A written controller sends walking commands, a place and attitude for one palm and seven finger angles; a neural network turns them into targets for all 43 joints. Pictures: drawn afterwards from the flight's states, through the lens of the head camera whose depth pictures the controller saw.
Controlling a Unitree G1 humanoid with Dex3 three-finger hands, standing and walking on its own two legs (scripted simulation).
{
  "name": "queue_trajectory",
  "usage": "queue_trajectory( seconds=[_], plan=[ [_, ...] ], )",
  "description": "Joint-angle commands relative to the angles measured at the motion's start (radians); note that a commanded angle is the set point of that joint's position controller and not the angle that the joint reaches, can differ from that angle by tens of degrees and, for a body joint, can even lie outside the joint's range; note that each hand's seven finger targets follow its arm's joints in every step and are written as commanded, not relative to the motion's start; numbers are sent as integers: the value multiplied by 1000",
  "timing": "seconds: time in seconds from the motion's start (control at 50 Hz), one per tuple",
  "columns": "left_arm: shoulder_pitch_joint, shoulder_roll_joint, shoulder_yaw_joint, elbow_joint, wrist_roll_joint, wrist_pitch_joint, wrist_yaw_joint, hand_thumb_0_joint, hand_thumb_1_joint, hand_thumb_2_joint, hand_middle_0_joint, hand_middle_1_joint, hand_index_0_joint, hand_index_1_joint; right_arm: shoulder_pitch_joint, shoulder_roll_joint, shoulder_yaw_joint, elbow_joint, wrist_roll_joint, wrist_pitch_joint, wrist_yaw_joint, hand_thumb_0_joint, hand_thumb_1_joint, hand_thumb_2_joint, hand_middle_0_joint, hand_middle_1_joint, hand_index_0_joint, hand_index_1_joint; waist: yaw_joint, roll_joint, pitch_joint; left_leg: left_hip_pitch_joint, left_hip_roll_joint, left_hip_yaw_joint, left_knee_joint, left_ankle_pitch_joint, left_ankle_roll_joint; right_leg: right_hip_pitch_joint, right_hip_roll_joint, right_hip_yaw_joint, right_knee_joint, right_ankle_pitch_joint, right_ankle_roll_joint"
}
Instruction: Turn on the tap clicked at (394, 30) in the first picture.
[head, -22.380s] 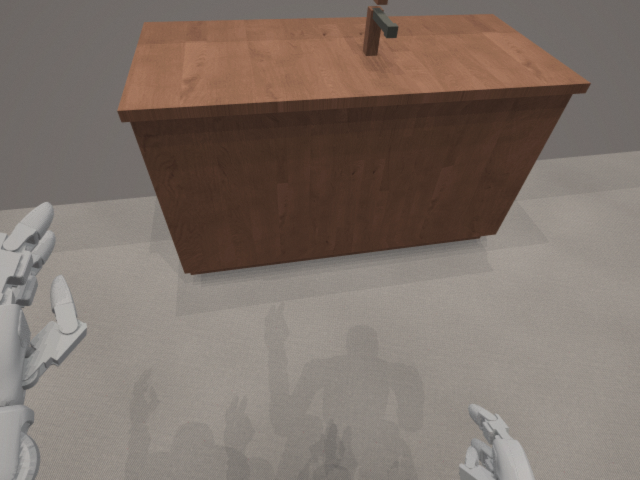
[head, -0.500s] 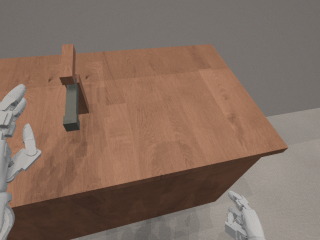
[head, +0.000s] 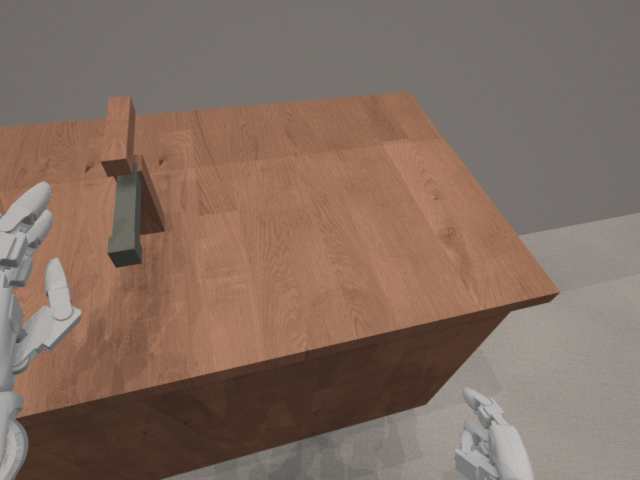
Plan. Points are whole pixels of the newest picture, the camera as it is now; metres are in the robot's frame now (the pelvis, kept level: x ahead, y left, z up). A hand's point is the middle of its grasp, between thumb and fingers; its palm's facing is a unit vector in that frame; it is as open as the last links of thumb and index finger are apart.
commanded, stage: shuffle to correct the standing spot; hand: left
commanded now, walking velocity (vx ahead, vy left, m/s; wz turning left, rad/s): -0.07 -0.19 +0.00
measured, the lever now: (125, 250) +0.33 +0.26 +0.11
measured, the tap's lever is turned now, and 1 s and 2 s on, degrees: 0 0 0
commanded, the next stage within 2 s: come to a stop and stand still in 0.50 s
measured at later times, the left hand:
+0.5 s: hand (133, 321) +0.22 +0.20 +0.15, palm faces +0.30 -0.86 -0.43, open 7.4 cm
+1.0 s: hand (75, 289) +0.24 +0.25 +0.17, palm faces +0.43 -0.82 -0.39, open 7.4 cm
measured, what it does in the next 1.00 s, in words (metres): stands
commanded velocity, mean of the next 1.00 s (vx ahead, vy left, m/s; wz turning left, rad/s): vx -0.05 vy -0.10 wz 0.00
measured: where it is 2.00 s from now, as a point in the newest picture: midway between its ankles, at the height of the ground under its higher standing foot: outside the picture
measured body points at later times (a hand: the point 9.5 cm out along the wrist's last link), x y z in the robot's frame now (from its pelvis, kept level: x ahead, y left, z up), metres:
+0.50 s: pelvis -0.01 -0.04 -0.01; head +0.04 -0.03 +0.44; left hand +0.20 +0.24 +0.18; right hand +0.17 -0.28 -0.08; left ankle +0.03 +0.08 -0.74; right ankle +0.00 -0.14 -0.74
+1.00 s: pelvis -0.01 -0.02 +0.00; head +0.03 -0.01 +0.44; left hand +0.21 +0.29 +0.19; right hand +0.17 -0.25 -0.08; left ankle +0.03 +0.08 -0.74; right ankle +0.00 -0.14 -0.74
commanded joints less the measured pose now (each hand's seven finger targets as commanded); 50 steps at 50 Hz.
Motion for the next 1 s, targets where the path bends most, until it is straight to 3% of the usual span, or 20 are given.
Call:
queue_trajectory(
  seconds=[0.0, 0.02, 0.08, 0.3, 0.4, 0.42, 0.5, 0.52, 0.6, 0.62, 0.68, 0.76, 0.8, 0.82, 0.84, 0.86, 0.88, 0.9, 0.94, 0.98],
  plan=[
    [-66, 175, 117, -222, -2, -62, 22, 0, 900, 900, -200, -300, -200, -300, -90, -125, -54, -167, 6, -53, -4, 0, -900, -900, 200, 300, 200, 300, -4, 124, -152, 129, 154, -148, -117, 65, -31, -47, -39, 3, -16, 83, -32],
    [-68, 140, 85, -205, -7, -62, 15, 0, 900, 900, -200, -300, -200, -300, -83, -131, -54, -166, -1, -49, 0, 0, -900, -900, 200, 300, 200, 300, -6, 117, -144, 104, 159, -146, -124, 19, -22, -47, -35, -1, -26, 61, -28],
    [-57, 161, 107, -221, -7, -63, 16, 0, 900, 900, -200, -300, -200, -300, -69, -127, -63, -178, 2, -53, 3, 0, -900, -900, 200, 300, 200, 300, -6, 129, -132, 82, 167, -151, -115, -41, -18, -53, -39, 17, -30, 46, -33],
    [-16, 194, 144, -276, -28, -46, 4, 0, 900, 900, -200, -300, -200, -300, -73, -126, -75, -186, 4, -52, -3, 0, -900, -900, 200, 300, 200, 300, -8, 104, -187, 120, 152, -113, -7, 107, -21, -75, -51, 44, -13, 156, -49],
    [13, 212, 163, -289, -36, -39, 3, 0, 900, 900, -200, -300, -200, -300, -70, -128, -83, -188, 5, -50, -10, 0, -900, -900, 200, 300, 200, 300, -8, 80, -193, 112, 144, -99, 37, 101, -20, -91, -64, 61, -11, 177, -56],
    [13, 176, 131, -272, -40, -39, -2, 0, 900, 900, -200, -300, -200, -300, -60, -133, -82, -180, 0, -48, -10, 0, -900, -900, 200, 300, 200, 300, -12, 57, -192, 100, 140, -95, 42, 79, -17, -96, -60, 56, -14, 164, -52],
    [29, 221, 173, -300, -44, -35, 5, 0, 900, 900, -200, -300, -200, -300, -66, -132, -87, -184, 5, -50, -16, 0, -900, -900, 200, 300, 200, 300, -13, 67, -180, 94, 126, -94, 69, 47, -21, -126, -80, 88, -14, 157, -72],
    [29, 188, 142, -286, -46, -36, 2, 0, 900, 900, -200, -300, -200, -300, -56, -135, -85, -178, 1, -48, -15, 0, -900, -900, 200, 300, 200, 300, -17, 58, -177, 81, 125, -90, 68, 20, -19, -132, -75, 78, -16, 130, -67],
    [55, 224, 181, -289, -48, -29, 13, 0, 900, 900, -200, -300, -200, -300, -65, -133, -88, -179, 7, -48, -19, 0, -900, -900, 200, 300, 200, 300, -14, 61, -188, 81, 118, -88, 91, 33, -19, -124, -92, 99, -13, 151, -68],
    [54, 189, 152, -268, -50, -29, 14, 0, 900, 900, -200, -300, -200, -300, -58, -135, -82, -171, 4, -46, -18, 0, -900, -900, 200, 300, 200, 300, -16, 56, -192, 70, 108, -86, 88, 15, -17, -111, -91, 99, -21, 132, -58],
    [60, 199, 161, -263, -45, -26, 30, 0, 900, 900, -200, -300, -200, -300, -62, -130, -79, -173, 13, -47, -19, 0, -900, -900, 200, 300, 200, 300, -12, 51, -178, 63, 82, -81, 103, -32, -18, -103, -117, 145, -56, 110, -48],
    [43, 186, 139, -233, -38, -16, 42, 0, 900, 900, -200, -300, -200, -300, -74, -132, -66, -156, 12, -44, -19, 0, -900, -900, 200, 300, 200, 300, -14, 18, -144, 68, 86, -95, 64, -28, -10, -104, -108, 127, -77, 66, -39],
    [15, 197, 135, -264, -28, -12, 47, 0, 900, 900, -200, -300, -200, -300, -98, -133, -61, -154, 16, -47, -20, 0, -900, -900, 200, 300, 200, 300, -11, 59, -144, 105, 92, -103, 30, 15, -8, -98, -101, 117, -64, 98, -49],
    [-911, 933, 694, -414, 102, -118, 20, 0, 900, 900, -200, -300, -200, -300, 55, -160, -101, -82, -53, -107, -30, 0, -900, -900, 200, 300, 200, 300, 36, -141, -18, -47, 71, 5, 112, 61, -27, -147, -73, 132, -154, 312, 41],
    [-396, 356, 302, 111, 21, -70, -22, 0, 900, 900, -200, -300, -200, -300, -24, -82, -65, -63, -23, -103, -25, 0, -900, -900, 200, 300, 200, 300, 5, -130, -179, 20, -23, -43, 69, 97, -26, -53, -121, 155, -38, 315, -73],
    [-185, 200, 176, 135, 0, -66, -36, 0, 900, 900, -200, -300, -200, -300, -6, -148, -100, -132, -3, -119, -16, 0, -900, -900, 200, 300, 200, 300, 38, 6, -155, 84, 25, -23, 67, 126, -40, -59, -116, 217, -37, 372, -40],
    [-153, 165, 103, -32, -16, -82, -39, 0, 900, 900, -200, -300, -200, -300, -2, -156, -95, -131, -4, -118, -3, 0, -900, -900, 200, 300, 200, 300, 24, 101, -199, 90, 44, -42, 13, 128, -24, -2, -107, 154, 10, 304, -24],
    [-73, 62, 20, -72, -31, -86, -31, 0, 900, 900, -200, -300, -200, -300, -44, -134, -85, -130, 12, -121, 15, 0, -900, -900, 200, 300, 200, 300, 19, 198, -230, 150, 77, -45, -7, 186, -8, -5, -83, 102, 65, 235, -21],
    [-50, 123, 48, -186, -19, -88, -6, 0, 900, 900, -200, -300, -200, -300, -56, -147, -82, -144, 4, -123, 35, 0, -900, -900, 200, 300, 200, 300, 29, 138, -226, 82, 116, -95, -28, 146, 7, -5, -59, 69, 87, 110, -7],
    [-32, 161, 87, -209, -12, -90, 8, 0, 900, 900, -200, -300, -200, -300, -63, -142, -76, -148, 1, -124, 36, 0, -900, -900, 200, 300, 200, 300, 26, 28, -193, 26, 99, -105, -42, 30, -5, -6, -53, 76, 40, 43, -22]
  ],
)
